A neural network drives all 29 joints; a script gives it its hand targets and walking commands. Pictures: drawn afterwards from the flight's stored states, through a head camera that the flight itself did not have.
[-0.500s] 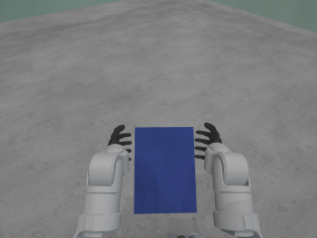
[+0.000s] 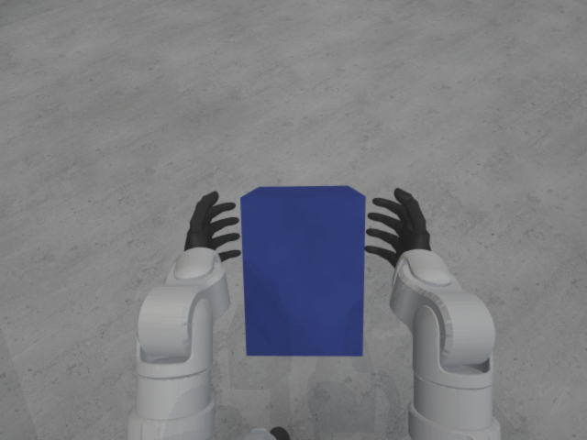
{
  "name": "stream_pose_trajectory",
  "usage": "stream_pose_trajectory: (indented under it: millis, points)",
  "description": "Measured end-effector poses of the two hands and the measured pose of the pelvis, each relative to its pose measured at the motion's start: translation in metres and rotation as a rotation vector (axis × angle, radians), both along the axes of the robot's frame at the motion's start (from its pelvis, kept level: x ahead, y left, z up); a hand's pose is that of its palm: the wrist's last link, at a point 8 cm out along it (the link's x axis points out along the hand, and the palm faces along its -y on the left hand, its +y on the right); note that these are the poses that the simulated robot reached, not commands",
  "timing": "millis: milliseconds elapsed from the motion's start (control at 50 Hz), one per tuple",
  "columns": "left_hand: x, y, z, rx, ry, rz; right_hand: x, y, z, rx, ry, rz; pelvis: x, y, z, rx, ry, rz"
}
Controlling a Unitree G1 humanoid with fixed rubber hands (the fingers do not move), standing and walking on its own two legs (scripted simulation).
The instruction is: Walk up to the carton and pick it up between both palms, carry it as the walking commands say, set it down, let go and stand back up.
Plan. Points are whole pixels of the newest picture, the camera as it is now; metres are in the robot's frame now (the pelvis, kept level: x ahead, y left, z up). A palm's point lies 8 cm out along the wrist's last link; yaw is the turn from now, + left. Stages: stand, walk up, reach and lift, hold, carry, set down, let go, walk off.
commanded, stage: carry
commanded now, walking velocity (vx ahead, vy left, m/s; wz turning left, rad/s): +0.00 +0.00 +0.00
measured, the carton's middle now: (303, 260) +0.37 -0.01 -0.03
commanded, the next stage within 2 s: hold in 1.42 s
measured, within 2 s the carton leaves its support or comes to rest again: neither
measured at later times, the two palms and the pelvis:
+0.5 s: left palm (220, 335) +0.24 +0.09 +0.06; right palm (439, 330) +0.24 -0.15 +0.06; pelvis -0.06 -0.03 -0.01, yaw +2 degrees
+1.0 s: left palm (225, 322) +0.25 +0.09 +0.07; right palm (442, 309) +0.26 -0.16 +0.07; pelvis -0.04 -0.04 -0.01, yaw +2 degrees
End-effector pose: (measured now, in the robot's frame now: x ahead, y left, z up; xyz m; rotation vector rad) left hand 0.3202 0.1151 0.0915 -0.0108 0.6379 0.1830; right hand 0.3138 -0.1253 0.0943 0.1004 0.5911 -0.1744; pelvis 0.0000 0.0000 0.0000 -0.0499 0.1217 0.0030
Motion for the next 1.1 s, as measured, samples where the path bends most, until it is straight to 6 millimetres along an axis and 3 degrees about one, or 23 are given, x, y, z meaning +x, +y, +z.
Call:
stream_pose_trajectory:
  millis: [60,180,380,580,860,1100]
  points:
    - [-0.012,0.003,-0.002,0.03,0.032,0.026,0.0,0.004,0.002,-0.06,0.029,0.05,-0.001,-0.009,0.003,0.025,-0.021,0.001]
    - [-0.05,0.001,-0.002,-0.054,0.048,0.032,-0.022,0.0,0.006,-0.111,0.06,0.089,-0.007,-0.022,-0.005,0.047,-0.067,0.024]
    - [-0.083,-0.016,-0.025,0.023,0.181,-0.029,-0.067,-0.017,-0.025,-0.122,0.195,0.074,-0.038,-0.025,-0.008,0.04,-0.116,0.03]
    - [-0.084,-0.026,-0.025,0.006,0.102,-0.004,-0.078,-0.026,-0.024,-0.078,0.124,0.043,-0.061,-0.032,-0.011,0.032,-0.095,0.023]
    - [-0.076,-0.025,-0.022,-0.012,0.095,0.014,-0.06,-0.027,-0.021,-0.08,0.118,0.064,-0.047,-0.039,-0.012,0.045,-0.085,0.024]
    - [-0.073,-0.031,-0.024,-0.014,0.098,0.003,-0.058,-0.033,-0.023,-0.077,0.124,0.059,-0.043,-0.043,-0.012,0.048,-0.089,0.026]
